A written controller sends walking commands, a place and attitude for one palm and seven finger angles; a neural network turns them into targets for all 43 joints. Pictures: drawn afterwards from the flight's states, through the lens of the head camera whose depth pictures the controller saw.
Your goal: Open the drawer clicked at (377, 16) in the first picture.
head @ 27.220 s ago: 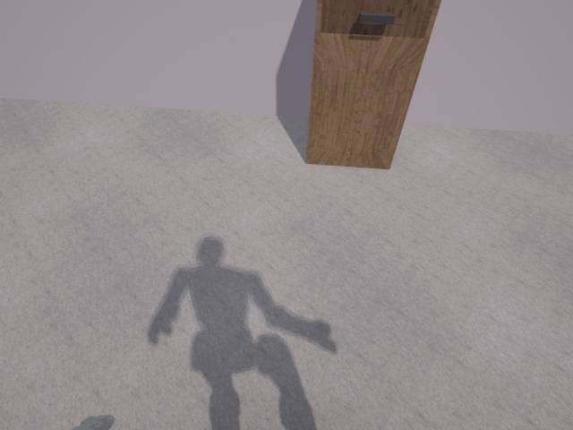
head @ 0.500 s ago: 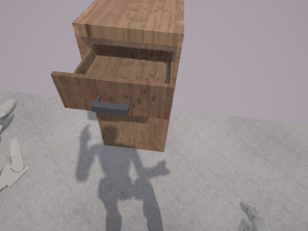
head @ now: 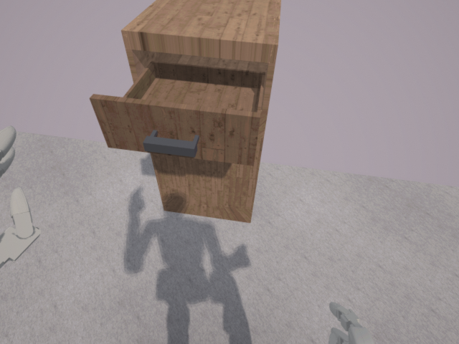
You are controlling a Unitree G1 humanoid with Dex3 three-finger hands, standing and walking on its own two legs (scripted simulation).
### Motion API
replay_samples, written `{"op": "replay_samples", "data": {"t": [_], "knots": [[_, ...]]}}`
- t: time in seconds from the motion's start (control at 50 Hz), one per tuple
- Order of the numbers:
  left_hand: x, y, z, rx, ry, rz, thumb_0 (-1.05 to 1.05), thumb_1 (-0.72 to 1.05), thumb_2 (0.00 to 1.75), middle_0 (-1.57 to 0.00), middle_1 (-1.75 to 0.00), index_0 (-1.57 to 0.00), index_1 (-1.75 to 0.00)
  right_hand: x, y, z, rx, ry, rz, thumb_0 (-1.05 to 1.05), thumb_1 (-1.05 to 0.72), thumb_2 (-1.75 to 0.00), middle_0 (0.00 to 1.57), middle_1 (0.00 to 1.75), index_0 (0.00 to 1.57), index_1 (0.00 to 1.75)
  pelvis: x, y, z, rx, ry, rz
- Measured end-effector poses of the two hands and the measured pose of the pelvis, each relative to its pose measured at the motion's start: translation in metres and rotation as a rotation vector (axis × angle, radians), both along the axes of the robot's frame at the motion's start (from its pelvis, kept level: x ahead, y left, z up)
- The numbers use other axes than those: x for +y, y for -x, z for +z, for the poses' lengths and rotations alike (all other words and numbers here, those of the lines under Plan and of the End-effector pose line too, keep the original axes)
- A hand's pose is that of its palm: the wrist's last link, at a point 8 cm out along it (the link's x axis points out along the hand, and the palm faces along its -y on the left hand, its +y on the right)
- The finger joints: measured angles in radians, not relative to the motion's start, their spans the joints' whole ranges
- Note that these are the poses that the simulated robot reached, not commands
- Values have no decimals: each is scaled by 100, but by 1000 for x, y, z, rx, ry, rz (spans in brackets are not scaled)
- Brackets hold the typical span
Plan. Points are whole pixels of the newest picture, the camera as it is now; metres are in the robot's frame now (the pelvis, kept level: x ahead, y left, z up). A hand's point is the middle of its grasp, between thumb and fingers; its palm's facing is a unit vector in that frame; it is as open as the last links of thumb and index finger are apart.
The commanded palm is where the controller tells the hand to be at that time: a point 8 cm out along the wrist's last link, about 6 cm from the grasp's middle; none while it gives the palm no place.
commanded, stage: stop stepping back and stand still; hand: left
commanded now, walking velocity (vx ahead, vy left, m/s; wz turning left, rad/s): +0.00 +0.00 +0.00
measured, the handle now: (173, 141) +0.57 +0.17 +0.02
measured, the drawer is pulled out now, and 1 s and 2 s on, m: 0.28 0.28 0.28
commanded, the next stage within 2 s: let the arm hang, fingers relaxed in 0.12 s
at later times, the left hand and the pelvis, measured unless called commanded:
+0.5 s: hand out of the picture +0.07 +0.17 -0.15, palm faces +0.01 -0.98 -0.18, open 7.3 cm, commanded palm none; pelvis +0.00 +0.00 +0.01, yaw +0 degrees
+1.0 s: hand out of the picture -0.02 +0.17 -0.15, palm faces +0.02 -0.98 -0.20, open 7.4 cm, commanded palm none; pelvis -0.01 +0.00 +0.02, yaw -1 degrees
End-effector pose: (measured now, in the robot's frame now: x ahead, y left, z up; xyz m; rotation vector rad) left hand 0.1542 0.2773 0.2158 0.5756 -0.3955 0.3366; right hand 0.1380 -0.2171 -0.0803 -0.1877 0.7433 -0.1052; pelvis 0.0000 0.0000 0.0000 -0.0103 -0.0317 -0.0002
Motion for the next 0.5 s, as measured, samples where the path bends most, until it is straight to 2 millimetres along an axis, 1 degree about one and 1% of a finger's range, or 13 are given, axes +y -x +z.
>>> {"op": "replay_samples", "data": {"t": [0.04, 0.1, 0.16, 0.22, 0.24, 0.26, 0.28, 0.32, 0.36, 0.4, 0.44, 0.48, 0.5], "knots": [[-2, -1, -2, 0, 39, -9, 1, 88, 90, -21, -30, -21, -30, -7, 1, 1, 26, 22, -10, 2, -90, -90, 21, 30, 21, 30, 1, 0, 2, 0, 9, 10], [-4, -1, -5, 17, 73, -23, 1, 88, 90, -21, -30, -21, -30, -17, 1, 11, 26, 58, -41, 2, -90, -90, 21, 30, 21, 30, 2, -2, 7, -2, -12, -3], [-6, -4, -5, 44, 54, -33, 1, 88, 90, -21, -30, -21, -30, -22, -4, 22, -8, 79, -54, 2, -90, -90, 21, 30, 21, 30, 2, -5, 11, 6, -25, -9], [-8, -9, -2, 64, 20, -39, 1, 88, 90, -21, -30, -21, -30, -24, -11, 27, -31, 76, -47, 2, -91, -90, 21, 30, 20, 30, -1, -5, 13, 10, -25, -6], [-7, -13, -9, 90, 6, -45, 1, 88, 90, -21, -30, -21, -30, -26, -14, 25, -39, 67, -29, 2, -90, -90, 20, 30, 20, 30, -2, -5, 13, 19, -20, 2], [-4, -21, -27, 162, 15, -41, 1, 89, 90, -21, -30, -21, -30, -28, -17, 19, -30, 56, -11, 1, -90, -90, 20, 30, 20, 30, -1, -4, 11, 29, -18, 11], [0, -29, -53, 268, 53, -22, 1, 89, 90, -21, -30, -21, -30, -30, -18, 11, -7, 45, -1, 1, -90, -90, 20, 30, 20, 30, 0, -4, 10, 35, -17, 16], [7, -37, -120, 525, 173, 44, 0, 89, 90, -20, -30, -21, -30, -33, -16, -5, 52, 27, 0, 1, -90, -90, 20, 30, 20, 30, 1, -3, 7, 36, -17, 24], [5, -28, -192, 794, 301, 110, 0, 90, 90, -20, -30, -20, -30, -33, -7, -16, 115, 16, -9, 1, -91, -90, 20, 30, 20, 30, 0, -2, 4, 25, -18, 29], [-9, -2, -255, 1049, 407, 148, 0, 90, 90, -20, -30, -20, -30, -31, 9, -24, 182, 12, -24, 1, -91, -90, 20, 30, 20, 30, -1, -1, 3, 8, -19, 27], [-30, 34, -302, 1278, 489, 159, 1, 91, 90, -20, -30, -20, -30, -28, 31, -29, 256, 10, -41, 1, -91, -90, 20, 30, 20, 30, -2, 0, 5, -5, -21, 17], [-54, 74, -331, 1469, 557, 157, 1, 91, 90, -20, -30, -20, -30, -24, 57, -33, 344, 9, -54, 1, -91, -90, 20, 30, 20, 30, -2, 2, 7, -10, -18, 7], [-58, 92, -338, 1514, 596, 192, 0, 93, 90, -20, -30, -20, -30, -22, 71, -35, 394, 8, -58, 1, -91, -90, 20, 30, 20, 30, -3, 3, 9, -9, -16, 6]]}}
